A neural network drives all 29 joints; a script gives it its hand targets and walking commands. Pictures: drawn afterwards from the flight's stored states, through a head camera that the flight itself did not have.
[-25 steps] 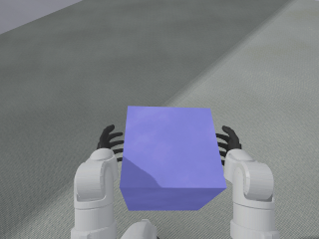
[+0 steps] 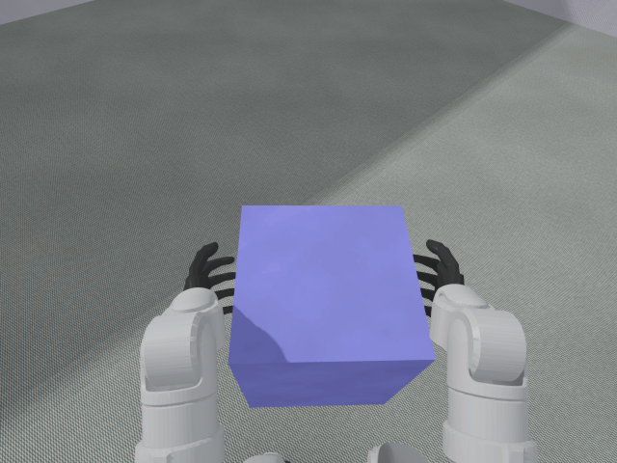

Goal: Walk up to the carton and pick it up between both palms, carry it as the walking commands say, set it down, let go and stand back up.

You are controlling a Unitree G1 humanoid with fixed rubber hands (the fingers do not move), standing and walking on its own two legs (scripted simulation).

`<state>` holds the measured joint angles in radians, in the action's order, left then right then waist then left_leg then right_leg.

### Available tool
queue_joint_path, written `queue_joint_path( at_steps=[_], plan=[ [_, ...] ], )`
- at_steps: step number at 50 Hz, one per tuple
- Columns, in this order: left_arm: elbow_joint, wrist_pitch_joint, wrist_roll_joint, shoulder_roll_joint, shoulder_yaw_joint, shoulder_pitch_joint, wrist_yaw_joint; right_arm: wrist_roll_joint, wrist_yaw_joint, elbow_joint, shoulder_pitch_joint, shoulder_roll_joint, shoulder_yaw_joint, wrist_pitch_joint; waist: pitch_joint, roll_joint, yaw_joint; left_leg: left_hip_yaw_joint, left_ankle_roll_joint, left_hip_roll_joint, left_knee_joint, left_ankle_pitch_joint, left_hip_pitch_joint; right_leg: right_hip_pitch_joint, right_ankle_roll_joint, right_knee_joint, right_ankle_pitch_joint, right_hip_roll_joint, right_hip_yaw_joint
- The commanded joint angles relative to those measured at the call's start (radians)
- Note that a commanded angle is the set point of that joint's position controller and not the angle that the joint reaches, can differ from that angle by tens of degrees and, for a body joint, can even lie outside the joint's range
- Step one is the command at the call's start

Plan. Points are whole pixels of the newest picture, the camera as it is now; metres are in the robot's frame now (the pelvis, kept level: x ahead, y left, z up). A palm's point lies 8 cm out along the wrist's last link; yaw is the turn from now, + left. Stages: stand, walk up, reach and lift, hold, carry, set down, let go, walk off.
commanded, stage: carry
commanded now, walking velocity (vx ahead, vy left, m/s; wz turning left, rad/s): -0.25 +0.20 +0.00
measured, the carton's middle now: (319, 314) +0.32 +0.02 -0.02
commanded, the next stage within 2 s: none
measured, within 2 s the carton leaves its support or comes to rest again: neither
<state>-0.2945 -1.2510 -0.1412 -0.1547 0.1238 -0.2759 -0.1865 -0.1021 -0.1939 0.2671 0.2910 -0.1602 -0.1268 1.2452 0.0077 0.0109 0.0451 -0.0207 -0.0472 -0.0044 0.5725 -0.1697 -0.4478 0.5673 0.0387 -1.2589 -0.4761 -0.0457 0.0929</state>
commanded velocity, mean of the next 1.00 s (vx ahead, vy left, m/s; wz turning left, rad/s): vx -0.25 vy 0.20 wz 0.00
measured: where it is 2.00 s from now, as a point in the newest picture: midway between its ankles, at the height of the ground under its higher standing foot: outside the picture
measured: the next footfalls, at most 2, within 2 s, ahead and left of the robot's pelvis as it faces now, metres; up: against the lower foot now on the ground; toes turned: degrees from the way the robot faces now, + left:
right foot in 0.20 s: -0.05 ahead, -0.09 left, +0.00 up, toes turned -9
left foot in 0.56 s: -0.09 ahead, +0.23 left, +0.00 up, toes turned +0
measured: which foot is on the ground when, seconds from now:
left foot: down 0.00-0.22, up 0.24-0.54, down 0.56-0.92, up 0.94-1.00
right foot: up 0.00-0.18, down 0.20-0.56, up 0.58-0.90, down 0.92-1.00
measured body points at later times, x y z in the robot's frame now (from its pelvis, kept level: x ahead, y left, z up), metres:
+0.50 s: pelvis -0.14 +0.08 +0.00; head -0.12 +0.06 +0.45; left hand +0.15 +0.23 +0.08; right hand +0.16 -0.06 +0.07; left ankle -0.13 +0.22 -0.70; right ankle -0.09 -0.08 -0.73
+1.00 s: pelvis -0.28 +0.16 +0.00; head -0.25 +0.14 +0.45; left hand +0.02 +0.30 +0.08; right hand +0.02 +0.01 +0.06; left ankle -0.19 +0.25 -0.69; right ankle -0.28 +0.06 -0.73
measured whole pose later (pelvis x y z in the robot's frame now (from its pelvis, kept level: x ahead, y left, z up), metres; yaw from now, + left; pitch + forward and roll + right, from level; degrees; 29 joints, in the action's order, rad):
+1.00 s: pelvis -0.28 +0.16 +0.00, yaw -4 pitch +2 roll +1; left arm -0.29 -1.26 -0.14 -0.16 0.11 -0.27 -0.20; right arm -0.10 -0.19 0.26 0.28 -0.16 -0.13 1.23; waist 0.01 0.03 0.05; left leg -0.07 -0.07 0.03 0.86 -0.31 -0.59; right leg 0.35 -0.03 -0.64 -0.32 -0.05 0.08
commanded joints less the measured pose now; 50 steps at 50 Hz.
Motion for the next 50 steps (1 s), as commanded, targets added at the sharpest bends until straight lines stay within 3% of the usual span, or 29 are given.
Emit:
queue_joint_path(
  at_steps=[1,5,7,8,9,10,11,13,14,16,19,22,24,25,26,27,28,30,31,34,38,42,43,44,45,46,47,49,50],
  plan=[
    [-0.162,0.022,0.533,-0.975,-0.733,-0.628,0.33,0.39,0.353,0.074,0.471,-0.957,0.627,-0.028,-0.493,0.203,-0.06,0.3,-0.124,-0.235,-0.167,0.597,0.488,-0.074,0.001,0.359,-0.109,0.059,-0.028],
    [-0.137,0.033,0.513,-0.982,-0.719,-0.578,0.338,0.383,0.349,0.093,0.455,-0.949,0.667,-0.029,-0.493,0.2,-0.071,0.292,-0.102,-0.237,-0.265,0.42,0.349,-0.282,-0.033,0.566,-0.035,0.079,0.026],
    [-0.114,0.038,0.504,-0.995,-0.713,-0.539,0.347,0.387,0.346,0.111,0.46,-0.946,0.69,-0.03,-0.502,0.115,-0.056,0.186,-0.017,-0.172,-0.265,0.282,0.206,-0.478,-0.059,0.769,0.098,0.041,0.043],
    [-0.109,0.04,0.501,-0.996,-0.71,-0.53,0.352,0.39,0.344,0.131,0.483,-0.941,0.705,-0.03,-0.484,0.01,-0.046,0.12,0.049,-0.106,-0.229,0.164,0.061,-0.604,-0.085,0.84,0.142,-0.046,-0.05],
    [-0.112,0.043,0.502,-0.99,-0.707,-0.537,0.358,0.4,0.341,0.161,0.51,-0.946,0.723,-0.031,-0.457,-0.282,-0.039,0.039,0.083,-0.017,-0.024,-0.091,-0.103,-0.644,-0.162,0.916,0.164,-0.294,-0.356],
    [-0.106,0.047,0.512,-0.996,-0.698,-0.523,0.362,0.413,0.336,0.178,0.554,-0.934,0.725,-0.031,-0.38,-0.446,-0.031,-0.003,0.107,0.029,0.349,-0.346,-0.229,-0.495,-0.293,0.953,0.368,-0.531,-0.532],
    [-0.088,0.039,0.513,-0.992,-0.688,-0.517,0.365,0.422,0.333,0.178,0.585,-0.949,0.738,-0.03,-0.321,-0.329,-0.037,0.096,0.074,-0.037,0.591,-0.315,-0.293,-0.398,-0.335,0.95,0.484,-0.552,-0.486],
    [-0.088,0.028,0.487,-0.987,-0.687,-0.545,0.369,0.423,0.344,0.103,0.569,-0.96,0.709,-0.026,-0.248,-0.062,-0.043,0.126,0.073,-0.026,0.708,-0.208,-0.208,-0.252,-0.229,0.95,0.247,-0.38,-0.307],
    [-0.114,0.031,0.5,-0.986,-0.697,-0.593,0.369,0.437,0.345,0.109,0.578,-0.971,0.715,-0.028,-0.259,-0.025,-0.046,0.108,0.072,-0.013,0.725,-0.18,-0.199,-0.267,-0.208,0.907,0.344,-0.337,-0.256],
    [-0.134,0.023,0.515,-0.969,-0.698,-0.639,0.362,0.437,0.341,0.091,0.587,-0.959,0.693,-0.022,-0.304,-0.056,-0.047,0.059,0.083,0.005,0.623,-0.196,-0.221,-0.377,-0.206,0.827,0.677,-0.318,-0.229],
    [-0.095,0.015,0.493,-0.941,-0.673,-0.596,0.36,0.431,0.334,0.076,0.565,-0.941,0.686,-0.01,-0.337,-0.178,-0.051,0.018,0.091,-0.007,0.398,-0.253,-0.162,-0.449,-0.192,0.787,0.879,-0.311,-0.204],
    [-0.05,0.018,0.488,-0.942,-0.671,-0.556,0.363,0.433,0.331,0.084,0.553,-0.93,0.693,-0.01,-0.355,-0.284,-0.054,-0.008,0.073,-0.014,0.167,-0.248,-0.019,-0.386,-0.159,0.782,0.82,-0.302,-0.181],
    [-0.058,0.023,0.494,-0.945,-0.682,-0.573,0.36,0.44,0.336,0.082,0.551,-0.941,0.699,-0.012,-0.379,-0.297,-0.065,-0.052,0.06,0.0,-0.032,-0.172,0.097,-0.339,-0.128,0.754,0.677,-0.299,-0.154],
    [-0.067,0.023,0.493,-0.951,-0.692,-0.578,0.357,0.437,0.343,0.069,0.536,-0.94,0.691,-0.013,-0.411,-0.2,-0.07,-0.011,0.049,-0.02,-0.14,-0.147,0.196,-0.285,-0.094,0.664,0.495,-0.249,-0.105],
    [-0.063,0.024,0.49,-0.961,-0.707,-0.581,0.355,0.433,0.354,0.046,0.519,-0.962,0.674,-0.018,-0.411,0.02,-0.076,0.096,0.038,-0.098,-0.224,0.04,0.292,-0.153,-0.047,0.582,0.207,-0.155,-0.04],
    [-0.09,0.026,0.492,-0.961,-0.724,-0.602,0.351,0.428,0.361,0.029,0.502,-0.958,0.662,-0.022,-0.39,0.322,-0.075,0.385,-0.028,-0.299,-0.237,0.348,0.354,0.077,0.02,0.339,-0.131,-0.024,0.032],
    [-0.099,0.03,0.499,-0.983,-0.745,-0.629,0.351,0.41,0.367,0.022,0.476,-0.972,0.657,-0.023,-0.337,0.357,-0.074,0.399,-0.081,-0.335,-0.254,0.422,0.226,0.075,0.022,0.098,-0.214,0.026,-0.059],
    [-0.103,0.039,0.519,-1.023,-0.753,-0.662,0.351,0.405,0.374,0.017,0.471,-1.001,0.663,-0.026,-0.311,0.229,-0.072,0.225,-0.094,-0.238,-0.302,-0.058,0.059,0.01,-0.004,-0.089,-0.12,0.027,-0.094],
    [-0.096,0.041,0.517,-1.021,-0.746,-0.643,0.35,0.409,0.373,0.041,0.484,-0.989,0.655,-0.024,-0.298,0.198,-0.064,0.191,-0.088,-0.206,-0.294,-0.152,0.08,0.036,-0.002,-0.119,-0.052,0.026,-0.073],
    [-0.137,0.041,0.526,-1.013,-0.746,-0.65,0.342,0.423,0.37,0.078,0.521,-0.987,0.649,-0.032,-0.382,0.124,-0.045,0.118,-0.08,-0.158,-0.196,0.177,0.234,-0.008,0.006,0.022,-0.003,0.019,-0.019],
    [-0.147,0.023,0.528,-0.989,-0.723,-0.619,0.338,0.392,0.352,0.085,0.478,-0.969,0.636,-0.03,-0.485,0.21,-0.059,0.289,-0.146,-0.229,-0.142,0.664,0.471,-0.085,0.001,0.387,-0.119,0.054,-0.016],
    [-0.121,0.035,0.505,-1.002,-0.708,-0.55,0.346,0.378,0.345,0.105,0.451,-0.961,0.675,-0.033,-0.509,0.172,-0.058,0.25,-0.115,-0.212,-0.16,0.539,0.333,-0.334,-0.031,0.677,0.067,0.051,0.025],
    [-0.113,0.037,0.506,-1.01,-0.705,-0.547,0.352,0.38,0.342,0.116,0.458,-0.959,0.687,-0.035,-0.509,0.103,-0.056,0.214,-0.072,-0.178,-0.148,0.439,0.227,-0.443,-0.045,0.765,0.16,0.008,-0.001],
    [-0.11,0.041,0.503,-1.006,-0.699,-0.539,0.359,0.388,0.34,0.14,0.481,-0.96,0.704,-0.037,-0.497,-0.039,-0.045,0.149,-0.021,-0.113,-0.076,0.264,0.068,-0.564,-0.076,0.835,0.217,-0.111,-0.138],
    [-0.105,0.043,0.502,-0.994,-0.691,-0.528,0.365,0.399,0.336,0.175,0.507,-0.961,0.72,-0.035,-0.461,-0.357,-0.043,0.038,0.038,0.0,0.11,-0.183,-0.163,-0.634,-0.17,0.897,0.444,-0.393,-0.45],
    [-0.101,0.045,0.51,-1.002,-0.685,-0.526,0.369,0.413,0.33,0.194,0.564,-0.96,0.734,-0.036,-0.37,-0.42,-0.037,0.001,0.064,0.019,0.418,-0.362,-0.303,-0.534,-0.278,0.917,0.656,-0.536,-0.503],
    [-0.076,0.039,0.502,-0.997,-0.666,-0.518,0.372,0.429,0.326,0.195,0.604,-0.974,0.75,-0.032,-0.341,-0.288,-0.032,0.099,0.049,-0.006,0.615,-0.328,-0.301,-0.444,-0.31,0.909,0.668,-0.506,-0.447],
    [-0.085,0.035,0.484,-0.995,-0.669,-0.555,0.374,0.431,0.337,0.126,0.589,-0.985,0.725,-0.029,-0.296,-0.075,-0.041,0.125,0.053,-0.01,0.698,-0.22,-0.232,-0.343,-0.216,0.897,0.447,-0.36,-0.295],
    [-0.104,0.036,0.495,-0.993,-0.677,-0.59,0.373,0.434,0.338,0.112,0.574,-0.988,0.718,-0.029,-0.307,-0.044,-0.043,0.099,0.065,0.001,0.72,-0.203,-0.235,-0.356,-0.205,0.872,0.522,-0.335,-0.26]
  ],
)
